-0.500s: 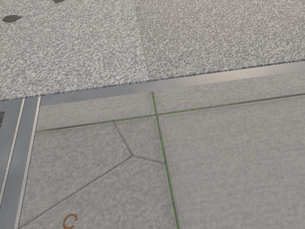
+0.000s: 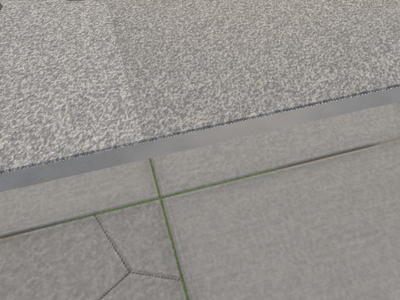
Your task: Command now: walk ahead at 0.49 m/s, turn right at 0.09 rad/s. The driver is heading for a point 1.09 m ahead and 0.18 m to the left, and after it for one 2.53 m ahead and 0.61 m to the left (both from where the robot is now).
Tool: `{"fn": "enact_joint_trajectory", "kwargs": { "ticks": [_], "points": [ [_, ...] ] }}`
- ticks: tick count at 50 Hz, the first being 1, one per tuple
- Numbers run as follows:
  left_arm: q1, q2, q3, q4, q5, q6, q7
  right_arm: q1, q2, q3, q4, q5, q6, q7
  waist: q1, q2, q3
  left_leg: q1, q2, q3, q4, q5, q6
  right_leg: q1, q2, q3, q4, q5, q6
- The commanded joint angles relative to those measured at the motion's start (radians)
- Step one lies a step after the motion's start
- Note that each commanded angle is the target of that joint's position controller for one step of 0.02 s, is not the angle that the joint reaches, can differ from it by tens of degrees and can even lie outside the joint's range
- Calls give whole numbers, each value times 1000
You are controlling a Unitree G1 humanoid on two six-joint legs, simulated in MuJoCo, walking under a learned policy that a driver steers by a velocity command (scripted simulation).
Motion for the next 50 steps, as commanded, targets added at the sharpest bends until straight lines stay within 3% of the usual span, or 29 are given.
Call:
{"fn": "enact_joint_trajectory", "kwargs": {
  "ticks": [1,3,5,7,10,14,17,18,19,20,21,22,23,24,25,26,28,31,34,37,42,43,45,47,48,49,50],
  "points": [
    [22,76,25,-72,4,-10,6,32,-60,-5,-27,-11,-10,5,19,63,-61,189,280,-345,-278,54,182,-209,-130,27,-18,88,5],
    [7,55,22,-82,8,2,10,67,-81,-8,-5,-3,-11,2,23,77,-32,146,269,-275,-307,118,192,-234,-147,-1,-88,111,24],
    [-80,58,20,-119,19,4,13,101,-116,-16,8,-1,-6,-9,6,62,-7,145,271,-240,-326,165,197,-297,-159,-18,-195,195,48],
    [-161,52,16,-146,21,1,11,134,-126,-17,18,4,3,-18,-17,58,0,165,253,-197,-327,191,176,-315,-154,-33,-335,310,56],
    [-273,40,7,-175,14,-7,2,187,-139,-16,36,15,12,-25,-56,69,13,176,221,-136,-317,185,137,-252,-114,-70,-538,446,58],
    [-386,54,4,-221,0,-13,-19,257,-146,-17,69,21,28,-26,-90,82,43,290,276,-160,-275,145,132,-260,-90,-73,-650,423,46],
    [-380,86,13,-240,0,-23,-36,248,-164,-25,75,20,46,-33,-56,97,30,385,323,-178,-198,238,109,-220,-71,-75,-707,311,5],
    [-324,107,23,-229,2,-26,-37,226,-175,-28,69,19,51,-34,-17,108,-4,388,315,-164,-132,369,96,-127,-46,-96,-725,285,-12],
    [-197,144,45,-192,5,-28,-32,213,-162,-22,63,16,56,-33,49,97,-79,352,268,-139,18,504,75,61,-18,-114,-749,287,-37],
    [8,210,70,-145,14,-30,-22,198,-128,-5,39,2,55,-32,133,54,-224,186,212,-102,277,409,42,370,-121,-11,-712,317,-92],
    [136,314,97,-123,32,-21,-18,312,-9,30,26,3,37,-26,118,-179,-385,-238,47,-26,685,-31,-34,790,-386,404,-749,199,-233],
    [159,234,75,-117,27,-17,-19,325,-44,24,47,24,15,-22,127,-221,-449,-366,27,-183,847,-439,-25,801,-448,643,-882,102,-259],
    [78,174,56,-124,20,-19,-18,234,-145,-7,23,52,8,-23,112,-147,-273,-438,81,-201,902,-379,-10,655,-415,492,-904,81,-199],
    [-16,141,43,-140,16,-20,-18,168,-148,-11,4,52,11,-28,78,-86,-176,-419,135,-171,867,-280,-9,496,-375,342,-934,132,-161],
    [-84,105,33,-141,17,-23,-23,135,-131,-15,1,38,21,-35,47,-42,-103,-380,167,-159,808,-211,-15,367,-328,238,-982,179,-138],
    [-121,87,28,-139,23,-31,-26,153,-113,-22,4,31,37,-39,11,-67,-70,-323,196,-165,761,-159,-18,282,-293,153,-1023,214,-116],
    [-136,83,32,-118,32,-41,-29,195,-64,-20,17,33,66,-36,-20,-71,-48,-261,201,-159,748,-103,-25,199,-259,43,-1069,308,-115],
    [-106,107,42,-84,40,-46,-17,146,-58,-29,-11,30,82,-40,-24,-42,-11,-343,198,-185,686,8,-34,205,-252,-69,-1087,428,-116],
    [-82,124,45,-65,40,-39,0,66,-54,-33,-45,23,76,-31,-8,-30,9,-390,184,-181,527,145,-41,248,-245,-141,-1097,459,-102],
    [-57,147,49,-52,33,-30,14,-36,-37,-25,-84,17,72,-11,28,-15,37,-385,178,-116,373,229,-35,291,-249,-202,-1108,458,-84],
    [32,169,57,-15,19,6,21,-183,-18,-13,-174,20,70,23,79,-2,81,-471,168,-38,252,138,-5,487,-306,-251,-1036,566,-78],
    [33,175,59,-14,16,14,22,-199,-18,-14,-191,21,70,31,76,-6,81,-463,158,-15,239,96,4,509,-313,-263,-1009,622,-74],
    [4,201,65,-26,12,26,27,-180,-37,-23,-212,24,72,40,40,-39,42,-347,104,51,221,4,36,514,-310,-300,-911,909,-54],
    [-22,233,73,-38,8,39,36,-50,-89,-52,-201,29,78,40,-46,-87,-53,-138,26,100,224,-85,81,495,-301,-319,-695,1201,-35],
    [-48,238,73,-47,1,42,38,102,-145,-83,-166,29,78,30,-132,-73,-133,91,-9,90,140,-24,119,410,-267,-333,-491,1159,-8],
    [-47,219,64,-69,12,31,37,252,-236,-119,-132,24,87,5,-193,30,-218,396,105,-121,84,-16,177,160,-214,-330,-182,810,38],
    [57,44,14,-116,40,-4,12,213,-329,-125,-144,21,79,-4,-47,265,-295,719,362,-683,22,-61,365,-296,4,-204,162,-213,91]
  ]
}}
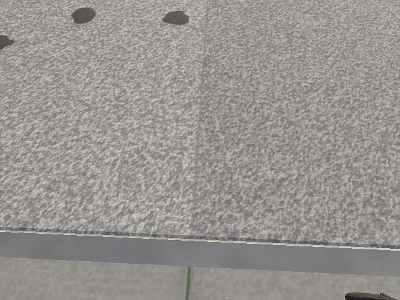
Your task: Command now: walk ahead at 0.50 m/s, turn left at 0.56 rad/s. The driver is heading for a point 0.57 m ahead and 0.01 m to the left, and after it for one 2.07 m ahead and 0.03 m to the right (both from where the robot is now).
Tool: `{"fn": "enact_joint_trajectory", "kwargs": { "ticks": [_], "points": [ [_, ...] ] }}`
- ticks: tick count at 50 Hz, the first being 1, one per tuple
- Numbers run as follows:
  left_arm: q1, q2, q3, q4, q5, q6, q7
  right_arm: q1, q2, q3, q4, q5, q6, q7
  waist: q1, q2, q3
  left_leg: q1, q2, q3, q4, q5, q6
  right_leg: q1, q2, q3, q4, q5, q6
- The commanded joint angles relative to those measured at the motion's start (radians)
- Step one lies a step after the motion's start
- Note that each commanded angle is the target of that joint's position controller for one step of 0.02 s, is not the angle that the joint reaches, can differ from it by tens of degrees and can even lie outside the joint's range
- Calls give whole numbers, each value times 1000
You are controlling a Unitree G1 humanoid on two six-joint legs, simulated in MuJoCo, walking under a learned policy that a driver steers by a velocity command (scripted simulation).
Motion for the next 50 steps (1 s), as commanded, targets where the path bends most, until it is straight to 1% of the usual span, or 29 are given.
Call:
{"fn": "enact_joint_trajectory", "kwargs": {
  "ticks": [1,2,3,4,5,8,11,13,15,18,21,22,23,24,25,26,27,28,29,30,32,34,37,40,43,45,48,49,50],
  "points": [
    [-55,102,0,-161,-20,-97,-31,379,-264,-81,1,-14,-10,-26,-154,132,-421,942,369,-906,-325,-101,322,-773,108,335,732,-78,-23],
    [-152,138,11,-193,-51,-116,-37,335,-206,-67,8,-17,-20,-25,-154,83,-268,839,332,-739,-340,-31,258,-844,52,341,685,26,-49],
    [-159,131,8,-192,-37,-120,-30,255,-165,-55,-7,-6,-25,-24,-99,-5,-181,674,281,-598,-339,63,210,-795,5,335,581,117,-57],
    [-153,135,16,-179,-11,-113,-22,183,-133,-44,-26,-6,-26,-24,-56,-30,-127,529,238,-500,-351,159,178,-721,-23,324,500,157,-46],
    [-125,143,24,-178,-1,-97,-22,151,-112,-35,-43,-14,-26,-28,-23,-23,-110,440,208,-448,-376,212,167,-653,-43,328,454,186,-34],
    [-114,103,20,-193,15,-62,-22,160,-138,-38,-44,-14,-31,-42,3,-3,-87,315,178,-354,-413,348,166,-603,-45,291,324,258,14],
    [-222,68,5,-227,18,-58,-21,215,-153,-39,-20,-12,-31,-58,-38,30,-60,277,127,-259,-418,382,119,-594,-25,262,96,456,29],
    [-291,52,-5,-241,12,-62,-30,251,-154,-38,-6,-9,-28,-61,-75,53,-56,279,105,-228,-409,315,85,-549,3,250,-58,595,20],
    [-351,58,-7,-259,0,-67,-39,288,-162,-37,11,-8,-29,-60,-107,68,-41,304,128,-254,-412,216,76,-532,23,246,-140,664,9],
    [-409,87,-1,-288,-4,-76,-53,323,-166,-36,34,-5,-27,-60,-123,72,-15,431,192,-316,-361,201,74,-596,28,264,-207,599,-26],
    [-373,113,8,-292,-3,-86,-63,320,-180,-41,45,-9,-15,-68,-88,94,-20,530,237,-352,-294,327,49,-570,43,259,-246,474,-74],
    [-309,129,17,-278,-2,-89,-62,298,-186,-42,41,-10,-11,-69,-48,102,-52,534,219,-335,-229,478,33,-475,70,233,-267,451,-95],
    [-186,158,34,-243,3,-90,-58,279,-173,-35,34,-13,-9,-68,14,87,-132,507,167,-294,-90,605,11,-294,83,217,-283,489,-126],
    [-14,208,47,-216,15,-89,-52,265,-138,-18,11,-26,-9,-66,85,23,-276,354,108,-248,165,460,-23,-8,-52,357,-243,539,-193],
    [106,283,70,-186,21,-80,-52,420,-55,7,14,-12,-26,-62,53,-245,-425,-41,-57,-171,566,-60,-110,388,-279,789,-284,387,-365],
    [130,206,50,-168,-5,-75,-59,413,-96,6,25,-1,-40,-56,72,-275,-429,-205,-58,-255,676,-405,-108,420,-316,1009,-420,187,-372],
    [53,151,34,-182,-13,-70,-55,299,-166,-11,2,14,-44,-52,76,-171,-252,-286,7,-244,722,-335,-102,286,-283,876,-440,99,-315],
    [-28,131,24,-199,-6,-61,-52,218,-164,-9,-19,6,-46,-53,53,-77,-154,-268,61,-197,680,-242,-99,125,-243,748,-462,156,-281],
    [-74,111,14,-203,3,-58,-55,179,-152,-11,-28,-11,-45,-54,25,-40,-80,-237,92,-178,609,-188,-102,-9,-202,665,-496,249,-271],
    [-97,96,7,-205,12,-61,-56,195,-142,-15,-25,-18,-40,-55,-9,-63,-62,-179,122,-178,555,-150,-104,-87,-169,605,-522,327,-259],
    [-100,98,7,-194,8,-67,-59,242,-105,-10,-10,-15,-26,-56,-36,-98,-68,-118,135,-156,494,-123,-117,-151,-134,521,-560,428,-266],
    [-83,127,15,-178,3,-72,-54,210,-91,-5,-23,-21,-21,-61,-37,-91,-55,-146,147,-140,415,-69,-137,-165,-132,462,-587,524,-279],
    [-49,150,21,-158,-4,-61,-42,112,-74,3,-47,-24,-27,-60,-9,-73,-43,-170,150,-125,229,93,-153,-140,-112,388,-603,585,-260],
    [-1,162,22,-135,-13,-51,-37,13,-56,11,-68,-19,-35,-50,30,-74,-25,-127,121,-100,49,226,-153,-121,-89,332,-599,572,-230],
    [56,171,23,-106,-19,-39,-36,-75,-59,12,-96,-9,-42,-35,64,-77,0,-124,100,-88,-41,240,-147,-59,-119,342,-575,544,-228],
    [73,176,24,-91,-20,-28,-34,-114,-67,11,-116,-5,-48,-23,67,-83,13,-139,89,-89,-83,188,-129,6,-150,360,-544,562,-222],
    [59,197,32,-82,-23,-13,-26,-71,-101,-1,-117,-9,-58,-14,18,-104,-14,-26,59,-76,-140,85,-88,54,-172,376,-449,721,-194],
    [38,199,30,-84,-25,-9,-24,26,-126,-17,-92,-13,-61,-18,-44,-100,-68,124,30,-52,-180,92,-67,32,-140,355,-343,861,-175],
    [30,172,19,-93,-17,-9,-23,188,-181,-42,-50,-21,-63,-28,-117,-77,-183,385,63,-80,-159,129,-32,-70,-85,320,-153,861,-145]
  ]
}}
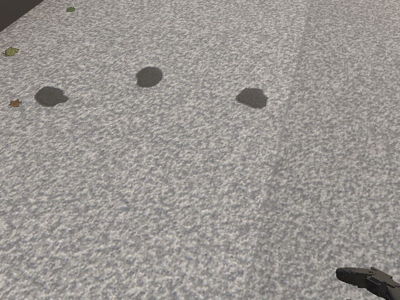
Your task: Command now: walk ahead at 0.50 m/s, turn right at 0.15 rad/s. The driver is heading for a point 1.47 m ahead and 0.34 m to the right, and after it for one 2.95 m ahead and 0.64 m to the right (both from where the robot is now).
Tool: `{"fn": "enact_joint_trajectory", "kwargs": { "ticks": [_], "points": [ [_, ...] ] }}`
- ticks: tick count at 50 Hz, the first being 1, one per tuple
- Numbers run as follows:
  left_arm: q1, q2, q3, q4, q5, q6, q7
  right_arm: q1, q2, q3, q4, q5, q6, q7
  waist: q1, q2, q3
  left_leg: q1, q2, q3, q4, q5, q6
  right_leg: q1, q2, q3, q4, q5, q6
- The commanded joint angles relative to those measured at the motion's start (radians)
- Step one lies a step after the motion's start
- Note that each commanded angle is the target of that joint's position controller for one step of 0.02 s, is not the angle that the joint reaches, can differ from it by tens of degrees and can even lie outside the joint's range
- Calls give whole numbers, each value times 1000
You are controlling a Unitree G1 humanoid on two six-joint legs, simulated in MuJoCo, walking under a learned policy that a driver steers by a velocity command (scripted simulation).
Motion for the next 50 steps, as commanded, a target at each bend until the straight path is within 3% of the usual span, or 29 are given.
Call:
{"fn": "enact_joint_trajectory", "kwargs": {
  "ticks": [1,2,3,4,5,6,8,11,15,18,22,25,26,27,28,29,30,31,32,33,34,37,40,43,47,50],
  "points": [
    [-46,77,0,-88,34,-9,7,414,-270,-95,22,-22,-12,-26,-244,70,-313,680,239,-260,28,51,117,-344,-98,32,589,402,-70],
    [87,0,-20,-89,6,-30,1,419,-294,-96,36,-26,-5,-19,-171,320,-417,908,409,-675,-95,-147,250,-681,31,80,856,-183,-32],
    [16,120,8,-73,-18,-38,-1,397,-194,-74,28,-15,-3,-21,-210,172,-315,825,372,-636,-142,-269,209,-779,-27,155,951,-154,-33],
    [-69,148,20,-99,-26,-40,-2,335,-159,-61,26,-9,-4,-24,-199,122,-181,691,340,-478,-165,-238,167,-811,-67,132,945,-53,-37],
    [-106,130,20,-102,-18,-35,3,268,-137,-52,24,-13,-6,-22,-164,52,-116,558,297,-377,-200,-165,145,-767,-108,115,907,30,-29],
    [-116,119,25,-104,-6,-26,5,220,-110,-45,26,-16,-11,-18,-136,57,-63,463,260,-295,-239,-113,135,-735,-132,114,859,85,-21],
    [-73,79,25,-93,-11,0,4,184,-96,-46,40,-24,-25,-17,-93,85,-39,362,231,-188,-303,-42,129,-654,-155,113,834,147,-10],
    [-104,54,27,-112,-6,22,7,183,-118,-57,71,-28,-37,-24,-78,51,0,335,229,-67,-338,91,133,-704,-158,125,787,232,7],
    [-194,39,24,-147,-1,17,-7,203,-142,-63,102,-29,-27,-41,-99,36,29,378,207,61,-349,140,112,-742,-148,107,583,419,12],
    [-305,17,12,-188,4,13,-27,239,-167,-70,123,-21,-16,-50,-145,19,63,420,217,122,-352,140,99,-730,-139,41,434,489,-3],
    [-403,18,8,-252,2,13,-51,291,-194,-81,156,-2,13,-54,-173,18,94,564,262,160,-294,220,86,-772,-123,-14,333,395,-39],
    [-360,56,28,-274,1,19,-61,264,-232,-91,153,9,34,-61,-118,66,33,612,267,202,-135,624,53,-633,-45,-95,313,247,-93],
    [-279,84,45,-261,-1,22,-60,251,-245,-94,149,12,42,-65,-69,82,-17,605,258,215,-11,765,41,-522,-3,-121,309,204,-118],
    [-132,131,73,-227,-3,23,-52,229,-248,-92,145,18,48,-68,17,67,-92,538,224,239,186,770,13,-311,41,-127,237,258,-153],
    [30,215,109,-187,-2,31,-31,237,-220,-80,131,3,41,-71,85,-19,-181,307,180,238,480,495,-35,-2,-28,30,197,292,-206],
    [0,328,122,-192,-8,24,-21,338,-54,-29,76,-38,12,-53,-52,-291,-249,-164,-31,151,839,-501,-99,333,-291,587,130,212,-392],
    [44,256,100,-221,3,10,-26,247,-123,-33,62,1,-34,-36,23,-179,-396,-285,-61,-89,953,-564,-84,404,-365,849,-29,81,-446],
    [7,195,83,-213,10,-3,-29,141,-172,-47,32,39,-54,-28,37,-123,-249,-366,-8,-101,931,-465,-57,315,-334,697,-50,141,-382],
    [-61,153,70,-217,4,-8,-28,139,-161,-42,38,30,-62,-32,-13,-50,-162,-327,44,-93,836,-369,-42,160,-294,553,-44,230,-337],
    [-137,110,55,-231,6,-8,-26,146,-165,-47,58,4,-58,-39,-56,-22,-100,-253,80,-82,752,-319,-48,10,-256,442,-51,346,-304],
    [-178,80,43,-248,20,-9,-22,171,-173,-54,68,-6,-44,-38,-90,-41,-81,-176,105,-85,707,-282,-54,-88,-230,376,-74,437,-292],
    [-170,103,45,-237,20,-21,-14,194,-134,-50,74,-17,-8,-38,-116,-48,-57,-114,108,-56,602,-216,-88,-206,-201,275,-126,582,-292],
    [-126,125,48,-209,16,-25,1,99,-108,-38,45,-21,1,-40,-87,-62,-16,-156,100,-42,417,-42,-111,-216,-167,191,-151,616,-260],
    [-89,130,46,-186,11,-22,7,4,-90,-29,26,-13,-6,-29,-43,-81,2,-115,66,-26,205,145,-104,-205,-138,141,-153,524,-215],
    [-28,138,47,-145,6,-18,6,-95,-99,-27,-4,-1,-17,-10,-1,-89,47,-140,40,-28,79,171,-78,-107,-193,184,-133,435,-213],
    [-8,147,52,-122,6,-5,13,-105,-115,-30,-20,-3,-27,6,-14,-100,52,-168,27,-31,24,61,-37,13,-247,217,-68,522,-196]
  ]
}}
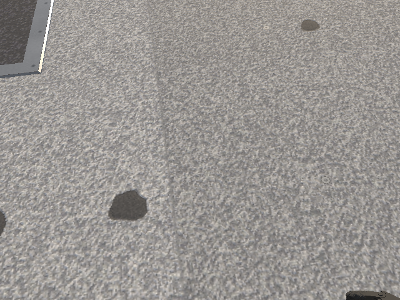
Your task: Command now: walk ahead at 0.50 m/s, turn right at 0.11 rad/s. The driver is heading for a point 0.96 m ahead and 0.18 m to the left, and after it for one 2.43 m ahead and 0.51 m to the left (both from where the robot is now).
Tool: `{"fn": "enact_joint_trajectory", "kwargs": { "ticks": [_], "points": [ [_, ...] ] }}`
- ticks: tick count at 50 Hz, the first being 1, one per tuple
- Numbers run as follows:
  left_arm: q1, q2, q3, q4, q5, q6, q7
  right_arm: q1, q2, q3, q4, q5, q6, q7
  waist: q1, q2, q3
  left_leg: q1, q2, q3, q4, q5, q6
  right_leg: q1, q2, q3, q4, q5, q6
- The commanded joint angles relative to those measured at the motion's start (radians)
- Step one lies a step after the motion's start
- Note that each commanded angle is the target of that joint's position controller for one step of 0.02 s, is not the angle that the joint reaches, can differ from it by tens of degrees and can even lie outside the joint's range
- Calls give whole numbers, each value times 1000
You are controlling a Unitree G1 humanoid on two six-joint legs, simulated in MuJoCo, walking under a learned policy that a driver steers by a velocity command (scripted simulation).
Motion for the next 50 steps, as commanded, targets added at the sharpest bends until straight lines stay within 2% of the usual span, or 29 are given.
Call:
{"fn": "enact_joint_trajectory", "kwargs": {
  "ticks": [1,2,3,4,5,6,7,8,9,10,11,14,17,21,26,28,29,30,31,32,33,34,35,36,38,41,44,47,50],
  "points": [
    [48,171,47,-15,-2,5,12,-103,-105,-25,-98,2,-28,13,-7,-135,32,-16,-16,7,-45,-91,43,60,-321,148,14,494,-122],
    [33,179,49,-16,-1,9,13,-54,-121,-33,-87,1,-30,13,-36,-149,4,63,-41,29,-53,-131,61,68,-311,138,67,637,-109],
    [12,178,47,-19,0,13,14,50,-146,-48,-57,-1,-31,8,-97,-146,-62,218,-74,62,-78,-117,87,52,-273,106,184,799,-90],
    [1,151,33,-31,8,14,14,207,-191,-65,-20,-10,-31,1,-167,-121,-185,478,-16,12,-41,-62,134,-54,-222,66,384,769,-60],
    [104,71,7,-50,18,2,10,348,-277,-85,-2,-27,-30,-5,-164,65,-358,890,224,-343,-21,-102,270,-402,-94,15,757,397,7],
    [141,50,-4,-34,2,-13,4,404,-239,-79,32,-5,-21,1,-168,256,-442,1031,339,-703,-184,-308,360,-637,6,53,986,-244,40],
    [54,145,16,-51,-18,-25,-1,351,-178,-58,22,13,-17,0,-186,141,-295,936,308,-646,-230,-480,307,-752,-61,100,1066,-224,30],
    [-43,154,17,-80,-26,-31,-4,277,-150,-48,7,6,-9,-6,-173,64,-170,787,271,-511,-252,-483,265,-774,-115,58,1045,-135,23],
    [-92,144,16,-93,-12,-33,-3,214,-133,-39,2,-5,-5,-5,-140,4,-73,629,231,-412,-287,-391,249,-749,-157,27,972,-62,26],
    [-91,140,23,-90,3,-27,-1,178,-109,-30,-4,-15,-9,-5,-107,9,-42,535,196,-348,-314,-308,237,-697,-191,28,906,-13,29],
    [-62,122,22,-81,4,-19,0,162,-104,-27,-4,-20,-11,-3,-82,31,-34,476,174,-307,-339,-252,235,-643,-204,25,876,13,34],
    [-51,84,14,-78,8,-2,6,171,-130,-33,17,-9,-21,-6,-61,37,-21,414,156,-203,-392,-116,255,-630,-222,0,774,66,64],
    [-147,68,6,-103,14,-5,6,201,-157,-41,38,-5,-15,-18,-84,12,-3,436,137,-126,-412,-40,242,-669,-228,-13,597,230,84],
    [-280,43,-5,-130,7,-18,-9,265,-175,-43,70,8,-2,-25,-137,10,18,466,108,-49,-405,-36,206,-614,-188,-51,364,404,84],
    [-386,63,-3,-177,-2,-31,-35,332,-189,-48,114,17,24,-30,-159,21,50,606,178,-93,-330,-18,192,-626,-161,-45,243,326,50],
    [-337,90,8,-171,0,-40,-39,319,-204,-54,119,20,35,-35,-115,37,27,630,190,-121,-261,72,174,-537,-139,-50,206,254,29],
    [-247,114,22,-147,4,-44,-36,293,-209,-54,115,21,39,-37,-56,37,-21,612,163,-103,-165,198,156,-399,-112,-74,167,252,10],
    [-93,167,48,-104,12,-45,-26,289,-179,-42,109,14,39,-37,11,15,-132,529,104,-67,18,224,125,-153,-132,-62,183,283,-23],
    [92,249,69,-81,26,-42,-13,292,-107,-15,76,-16,35,-37,72,-122,-306,317,21,-13,350,-83,81,159,-345,159,221,315,-87],
    [105,284,73,-64,28,-32,-18,426,-21,8,71,8,15,-31,1,-387,-416,-28,-114,-31,633,-658,37,406,-526,577,101,103,-220],
    [87,179,49,-76,20,-30,-17,360,-144,-21,89,32,6,-30,42,-247,-332,-123,-59,-120,737,-646,38,335,-493,567,47,-27,-184],
    [24,143,35,-78,15,-32,-13,275,-177,-34,63,42,3,-28,35,-198,-197,-166,-19,-101,744,-550,44,211,-465,415,25,-3,-145],
    [-42,123,27,-81,18,-34,-13,238,-161,-34,58,35,7,-33,3,-132,-131,-129,22,-84,713,-465,37,84,-426,314,-7,76,-126],
    [-91,95,20,-78,20,-38,-16,225,-150,-40,58,24,15,-35,-24,-132,-74,-100,47,-84,666,-410,30,-12,-391,229,-45,136,-118],
    [-133,77,20,-67,28,-52,-16,263,-111,-40,66,29,41,-33,-68,-157,-47,-16,74,-84,634,-351,19,-114,-362,118,-108,211,-114],
    [-138,100,31,-39,30,-63,-8,229,-81,-40,43,22,65,-35,-85,-120,-4,-62,81,-89,578,-275,2,-146,-364,-1,-149,331,-123],
    [-122,120,38,-15,33,-56,4,169,-70,-38,17,17,65,-26,-73,-106,18,-99,76,-81,428,-137,-6,-115,-349,-104,-162,374,-114],
    [-103,144,45,0,26,-47,13,70,-52,-28,-15,13,58,-6,-38,-92,46,-69,63,-19,261,-29,4,-94,-340,-189,-169,380,-96],
    [-57,166,55,26,13,-30,17,-20,-47,-23,-59,13,58,11,-5,-81,77,-89,54,21,162,-47,27,-5,-370,-228,-148,401,-87]
  ]
}}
